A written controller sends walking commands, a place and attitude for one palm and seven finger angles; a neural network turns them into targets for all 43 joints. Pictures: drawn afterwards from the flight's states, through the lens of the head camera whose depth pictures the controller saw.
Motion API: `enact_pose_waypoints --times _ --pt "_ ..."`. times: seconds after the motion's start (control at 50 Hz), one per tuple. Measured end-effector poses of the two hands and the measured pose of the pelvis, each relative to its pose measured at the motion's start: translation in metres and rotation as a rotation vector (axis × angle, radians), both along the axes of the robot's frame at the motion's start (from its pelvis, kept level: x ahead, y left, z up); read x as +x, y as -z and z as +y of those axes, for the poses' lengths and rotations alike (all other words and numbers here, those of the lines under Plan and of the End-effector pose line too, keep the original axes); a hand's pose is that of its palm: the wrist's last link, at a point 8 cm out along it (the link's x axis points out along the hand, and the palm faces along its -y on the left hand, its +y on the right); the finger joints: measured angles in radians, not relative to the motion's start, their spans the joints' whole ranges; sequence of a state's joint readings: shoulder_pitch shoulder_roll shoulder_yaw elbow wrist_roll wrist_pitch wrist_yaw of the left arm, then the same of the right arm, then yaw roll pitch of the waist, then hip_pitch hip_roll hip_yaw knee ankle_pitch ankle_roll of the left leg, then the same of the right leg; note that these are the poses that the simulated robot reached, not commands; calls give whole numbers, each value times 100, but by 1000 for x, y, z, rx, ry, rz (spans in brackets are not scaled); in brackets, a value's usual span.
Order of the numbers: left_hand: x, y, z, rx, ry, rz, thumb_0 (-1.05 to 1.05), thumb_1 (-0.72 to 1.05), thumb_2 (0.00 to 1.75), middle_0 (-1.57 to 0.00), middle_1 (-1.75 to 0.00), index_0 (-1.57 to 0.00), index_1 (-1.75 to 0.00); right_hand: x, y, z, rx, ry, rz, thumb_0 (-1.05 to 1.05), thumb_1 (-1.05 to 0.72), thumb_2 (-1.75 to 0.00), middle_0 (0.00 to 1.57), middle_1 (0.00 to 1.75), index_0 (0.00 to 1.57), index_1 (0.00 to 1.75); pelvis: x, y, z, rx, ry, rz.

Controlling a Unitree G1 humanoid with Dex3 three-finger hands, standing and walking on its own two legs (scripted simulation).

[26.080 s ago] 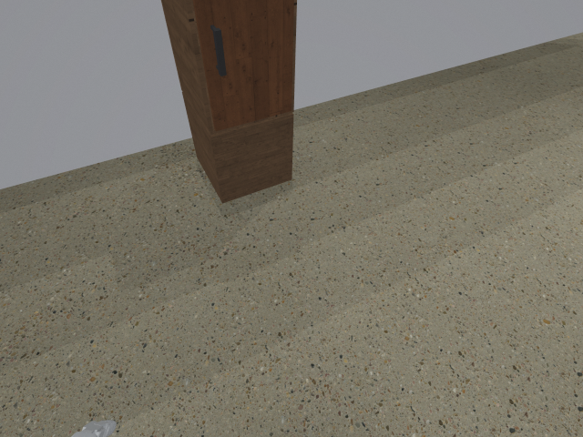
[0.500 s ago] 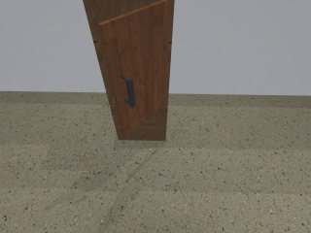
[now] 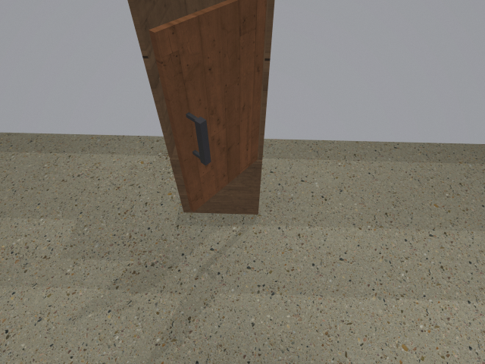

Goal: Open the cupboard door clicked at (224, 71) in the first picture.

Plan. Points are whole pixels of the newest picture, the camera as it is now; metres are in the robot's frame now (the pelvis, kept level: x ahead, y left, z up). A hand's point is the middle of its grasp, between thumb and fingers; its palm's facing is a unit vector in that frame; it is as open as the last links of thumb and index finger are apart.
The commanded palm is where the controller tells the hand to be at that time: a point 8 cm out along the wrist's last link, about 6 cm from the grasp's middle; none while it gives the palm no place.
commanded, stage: look to check the result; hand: left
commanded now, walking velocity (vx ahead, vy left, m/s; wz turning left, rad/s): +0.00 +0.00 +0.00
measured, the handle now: (198, 139) +0.64 +0.15 -0.04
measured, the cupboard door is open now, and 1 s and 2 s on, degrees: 50 50 50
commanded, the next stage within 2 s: walk to a spot facing it in 0.24 s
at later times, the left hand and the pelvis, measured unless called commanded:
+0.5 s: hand out of the picture +0.07 +0.22 -0.17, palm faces -0.03 -0.95 -0.30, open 7.4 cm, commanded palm none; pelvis +0.01 +0.00 +0.00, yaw -2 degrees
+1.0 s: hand out of the picture +0.07 +0.15 -0.17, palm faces -0.23 -0.93 -0.27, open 7.4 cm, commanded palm none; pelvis -0.01 -0.04 +0.00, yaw -18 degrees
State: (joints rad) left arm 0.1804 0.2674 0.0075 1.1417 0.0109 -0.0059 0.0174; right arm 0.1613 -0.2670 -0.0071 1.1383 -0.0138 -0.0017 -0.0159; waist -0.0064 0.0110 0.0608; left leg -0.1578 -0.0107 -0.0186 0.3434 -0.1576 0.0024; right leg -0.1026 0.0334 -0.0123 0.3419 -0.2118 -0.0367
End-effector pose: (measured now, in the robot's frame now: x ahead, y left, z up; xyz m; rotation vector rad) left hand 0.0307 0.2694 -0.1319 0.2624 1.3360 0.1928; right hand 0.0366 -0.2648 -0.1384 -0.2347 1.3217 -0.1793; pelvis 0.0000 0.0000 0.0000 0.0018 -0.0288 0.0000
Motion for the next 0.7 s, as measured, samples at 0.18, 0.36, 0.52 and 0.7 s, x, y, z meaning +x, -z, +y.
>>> enact_pose_waypoints --times 0.18,0.36,0.52,0.7 --pt "15 -2 0 3 9 -27 0 90 89 -20 -30 -20 -30 14 -1 -1 0 -9 -23 1 -91 -90 20 30 20 30 5 -1 0 2 0 1" --pt "32 -4 -1 4 23 -60 0 90 89 -20 -30 -20 -30 23 -3 -3 -2 -10 -37 1 -91 -90 20 30 20 30 10 -1 -1 2 1 3" --pt "38 0 -5 2 36 -39 0 90 89 -20 -30 -20 -30 18 0 -3 -8 36 -48 1 -91 -90 20 30 20 30 11 2 -2 2 48 10" --pt "41 12 -31 -26 102 10 0 90 89 -20 -30 -20 -30 -26 20 3 35 154 -30 1 -91 -90 20 30 20 30 1 14 -13 39 152 10"
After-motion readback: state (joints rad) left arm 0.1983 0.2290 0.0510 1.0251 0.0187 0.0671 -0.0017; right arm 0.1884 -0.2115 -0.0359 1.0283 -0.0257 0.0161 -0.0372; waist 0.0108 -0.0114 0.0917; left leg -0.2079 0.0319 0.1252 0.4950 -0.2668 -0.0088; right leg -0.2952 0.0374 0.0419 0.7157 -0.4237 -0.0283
